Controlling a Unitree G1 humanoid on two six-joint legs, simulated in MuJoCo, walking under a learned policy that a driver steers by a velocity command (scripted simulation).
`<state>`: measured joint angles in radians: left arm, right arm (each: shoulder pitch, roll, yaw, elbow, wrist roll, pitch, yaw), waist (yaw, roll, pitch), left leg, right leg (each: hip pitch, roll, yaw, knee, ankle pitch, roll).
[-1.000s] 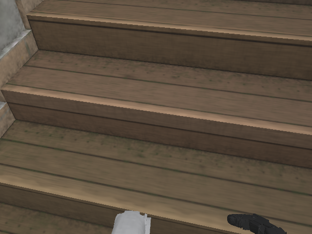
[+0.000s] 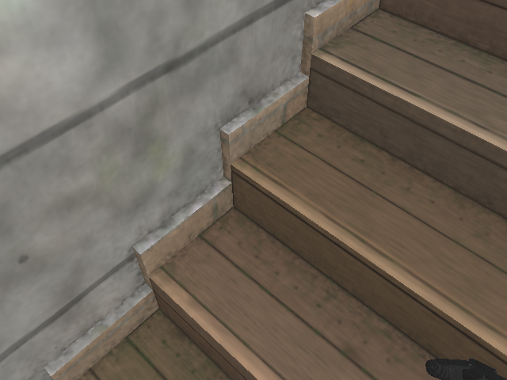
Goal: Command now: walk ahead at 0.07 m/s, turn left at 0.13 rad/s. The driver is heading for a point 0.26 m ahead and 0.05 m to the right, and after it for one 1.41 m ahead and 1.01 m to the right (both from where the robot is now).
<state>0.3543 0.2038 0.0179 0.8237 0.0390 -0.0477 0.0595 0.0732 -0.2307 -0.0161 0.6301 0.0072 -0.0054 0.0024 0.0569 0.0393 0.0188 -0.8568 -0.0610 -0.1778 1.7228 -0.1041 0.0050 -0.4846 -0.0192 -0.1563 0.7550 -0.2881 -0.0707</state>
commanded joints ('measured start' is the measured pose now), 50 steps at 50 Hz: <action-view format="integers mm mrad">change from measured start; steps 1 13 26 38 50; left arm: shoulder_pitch -32 -14 -21 -176 -111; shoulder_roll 68 60 59 125 78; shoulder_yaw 5 50 8 8 26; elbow -111 -198 -286 -378 -366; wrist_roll -8 -32 4 -21 -73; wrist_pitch -10 120 140 88 16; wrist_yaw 15 44 -22 21 -64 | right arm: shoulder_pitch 73 179 53 35 308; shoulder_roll -14 -5 -139 -39 -181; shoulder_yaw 10 -4 -29 -1 -57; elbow -27 5 -145 -194 -103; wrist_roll -8 -2 -38 -29 -40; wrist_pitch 12 33 -27 -13 -81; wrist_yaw -21 -29 -98 -42 -66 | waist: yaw -41 -11 8 -60 -72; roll -107 -66 119 -126 136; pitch -85 -46 -128 -54 -82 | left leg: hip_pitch -83 624 502 34 821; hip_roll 74 96 391 17 506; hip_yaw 50 178 122 107 -774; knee -116 -1295 -1210 -314 -1604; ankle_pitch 69 -77 166 -203 -1032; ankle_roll -53 -59 140 -134 175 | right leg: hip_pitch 149 -24 61 116 -546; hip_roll -219 -104 -15 -114 100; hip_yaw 335 344 109 701 453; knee -287 -50 233 -254 773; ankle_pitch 35 -221 -174 -16 -122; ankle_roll -192 -6 110 -200 44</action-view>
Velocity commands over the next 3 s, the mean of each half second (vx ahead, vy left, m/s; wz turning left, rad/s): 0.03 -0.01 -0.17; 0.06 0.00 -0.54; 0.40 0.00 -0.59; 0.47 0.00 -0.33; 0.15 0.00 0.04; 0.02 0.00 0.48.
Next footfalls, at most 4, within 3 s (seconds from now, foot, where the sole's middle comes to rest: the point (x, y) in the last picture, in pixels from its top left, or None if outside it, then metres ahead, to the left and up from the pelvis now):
0.24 left None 0.15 0.19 -0.74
0.58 right None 0.08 -0.06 -0.74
0.94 left None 0.22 0.11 -0.74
1.54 right None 0.31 -0.31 -0.57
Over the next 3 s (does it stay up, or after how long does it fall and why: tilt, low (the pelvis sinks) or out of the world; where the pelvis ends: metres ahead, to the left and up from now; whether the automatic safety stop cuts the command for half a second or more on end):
stays up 0.53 -0.47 0.37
